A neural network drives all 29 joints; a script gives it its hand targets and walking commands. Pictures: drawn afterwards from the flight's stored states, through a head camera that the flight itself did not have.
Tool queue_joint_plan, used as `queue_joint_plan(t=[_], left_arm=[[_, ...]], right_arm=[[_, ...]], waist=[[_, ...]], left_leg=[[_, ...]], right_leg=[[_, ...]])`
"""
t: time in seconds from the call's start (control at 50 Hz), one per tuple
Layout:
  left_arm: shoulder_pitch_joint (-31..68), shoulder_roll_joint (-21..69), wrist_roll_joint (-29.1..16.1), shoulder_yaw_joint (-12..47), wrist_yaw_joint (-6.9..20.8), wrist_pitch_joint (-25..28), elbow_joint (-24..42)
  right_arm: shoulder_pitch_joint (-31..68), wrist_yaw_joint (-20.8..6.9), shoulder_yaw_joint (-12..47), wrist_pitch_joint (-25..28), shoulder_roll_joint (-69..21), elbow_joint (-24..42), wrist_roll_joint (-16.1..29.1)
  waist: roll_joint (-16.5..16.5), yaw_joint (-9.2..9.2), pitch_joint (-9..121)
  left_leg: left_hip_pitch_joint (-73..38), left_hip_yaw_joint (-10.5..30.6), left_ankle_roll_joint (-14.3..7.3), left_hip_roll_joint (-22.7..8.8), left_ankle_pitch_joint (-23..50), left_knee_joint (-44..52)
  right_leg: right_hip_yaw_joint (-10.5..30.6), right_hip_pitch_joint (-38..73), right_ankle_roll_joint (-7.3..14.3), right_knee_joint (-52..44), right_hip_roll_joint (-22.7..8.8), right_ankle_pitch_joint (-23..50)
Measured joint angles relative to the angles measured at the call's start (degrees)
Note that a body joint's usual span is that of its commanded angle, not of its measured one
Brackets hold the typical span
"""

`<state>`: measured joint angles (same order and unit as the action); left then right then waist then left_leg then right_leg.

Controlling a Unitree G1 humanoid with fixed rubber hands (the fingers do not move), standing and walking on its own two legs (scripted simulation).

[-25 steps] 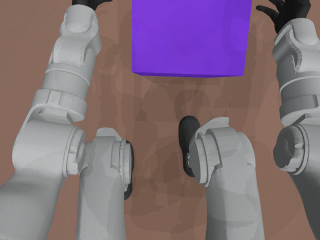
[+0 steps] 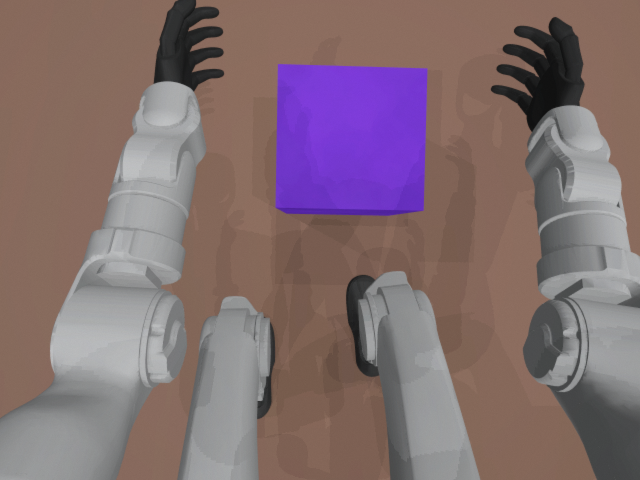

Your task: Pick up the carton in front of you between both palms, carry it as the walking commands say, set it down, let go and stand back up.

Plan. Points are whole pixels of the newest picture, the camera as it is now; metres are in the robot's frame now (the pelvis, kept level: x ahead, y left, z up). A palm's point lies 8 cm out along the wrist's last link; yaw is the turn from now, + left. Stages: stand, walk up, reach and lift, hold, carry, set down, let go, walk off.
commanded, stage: set down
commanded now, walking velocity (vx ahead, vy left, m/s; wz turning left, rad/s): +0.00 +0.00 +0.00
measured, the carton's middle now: (343, 154) +0.49 -0.10 -0.37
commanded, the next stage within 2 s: let go in 0.40 s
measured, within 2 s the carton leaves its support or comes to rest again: neither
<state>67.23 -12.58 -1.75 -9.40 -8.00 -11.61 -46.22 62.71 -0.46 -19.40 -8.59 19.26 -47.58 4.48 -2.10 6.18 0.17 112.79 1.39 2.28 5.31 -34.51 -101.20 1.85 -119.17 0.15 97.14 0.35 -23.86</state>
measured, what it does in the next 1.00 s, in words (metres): rises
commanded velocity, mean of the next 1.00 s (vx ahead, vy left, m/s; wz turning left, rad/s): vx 0.00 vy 0.00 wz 0.00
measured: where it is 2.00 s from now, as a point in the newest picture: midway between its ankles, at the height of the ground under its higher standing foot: (312, 362)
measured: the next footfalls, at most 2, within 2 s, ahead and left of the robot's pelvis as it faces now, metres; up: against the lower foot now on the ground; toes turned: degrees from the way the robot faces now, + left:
none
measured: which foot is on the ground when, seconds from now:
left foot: down 0.00-1.00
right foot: down 0.00-1.00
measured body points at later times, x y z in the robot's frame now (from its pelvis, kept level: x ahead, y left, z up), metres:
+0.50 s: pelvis +0.03 -0.01 +0.13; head +0.31 -0.05 +0.48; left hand +0.55 +0.09 +0.03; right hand +0.48 -0.31 +0.03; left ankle +0.07 +0.12 -0.46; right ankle +0.12 -0.12 -0.46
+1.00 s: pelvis +0.09 -0.02 +0.24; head +0.25 -0.03 +0.66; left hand +0.40 +0.16 +0.14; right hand +0.33 -0.28 +0.15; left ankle +0.07 +0.12 -0.46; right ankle +0.12 -0.12 -0.46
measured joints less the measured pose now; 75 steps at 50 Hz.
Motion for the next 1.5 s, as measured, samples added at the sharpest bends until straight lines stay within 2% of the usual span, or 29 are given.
queue_joint_plan(t=[0.18,0.4,0.52,0.66,0.76,0.94,1.16,1.32,1.5], left_arm=[[-4.6,1.1,0.9,-1.5,1.1,-0.6,2.4],[-7.7,1.9,2.5,-3.3,3.1,1.0,0.9],[-10.7,3.5,5.4,-4.4,3.2,1.8,1.0],[-25.8,7.1,8.4,-3.4,2.0,2.2,9.0],[-37.3,7.5,7.8,-1.8,2.6,3.9,13.4],[-51.5,5.8,6.3,0.8,5.8,8.7,13.0],[-70.3,2.8,4.0,4.4,8.6,12.0,16.2],[-78.4,1.1,2.8,6.3,10.3,10.0,19.2],[-79.9,0.5,1.9,7.3,11.6,6.0,21.4]], right_arm=[[-3.9,-1.8,-0.1,-1.1,-0.4,2.3,-0.1],[-6.4,-3.0,-1.6,0.5,-2.3,0.9,-3.1],[-9.5,-4.0,-1.3,1.4,-3.0,1.2,-5.9],[-23.0,-5.9,2.3,1.6,-4.4,7.9,-8.9],[-33.9,-6.2,5.8,2.8,-4.7,12.2,-7.9],[-50.6,-5.0,11.0,6.6,-5.9,15.7,-4.5],[-70.2,-3.2,16.1,9.0,-7.7,21.2,-3.3],[-76.5,-3.4,17.3,6.5,-6.8,22.8,-3.6],[-75.6,-3.7,16.8,2.2,-6.7,23.5,-5.2]], waist=[[-0.1,-0.31,3.4],[-0.1,-0.58,5.1],[0.1,-1.09,5.4],[0.5,-2.0,4.4],[1.0,-2.01,2.6],[1.9,-2.65,2.6],[2.7,-3.77,0.1],[1.5,-5.57,-2.0],[0.1,-6.35,-5.2]], left_leg=[[-8.1,0.1,-0.3,-0.8,2.3,10.9],[-19.1,0.7,-0.3,-1.2,7.2,25.6],[-25.0,1.1,-0.2,-1.5,9.7,32.8],[-36.6,1.5,0.0,-2.0,11.7,42.1],[-47.4,2.0,0.0,-2.7,12.6,48.5],[-64.5,2.3,-0.4,-3.9,13.3,57.4],[-88.3,2.3,-1.7,-4.4,15.4,69.6],[-102.2,1.7,-3.1,-4.2,16.2,75.3],[-108.9,1.5,-3.9,-3.7,15.5,75.4]], right_leg=[[0.3,8.2,0.0,-10.4,0.5,1.7],[0.3,19.6,0.2,-24.5,0.3,5.6],[0.2,25.6,0.5,-31.4,0.3,7.7],[0.0,37.0,1.0,-39.7,0.4,9.0],[-0.4,47.6,1.3,-45.6,0.8,9.4],[-0.5,64.6,1.4,-54.1,1.6,9.9],[-0.1,88.7,0.5,-66.3,1.5,11.5],[0.6,103.0,-0.6,-72.9,1.2,12.8],[0.8,109.7,-1.4,-73.2,0.6,12.1]])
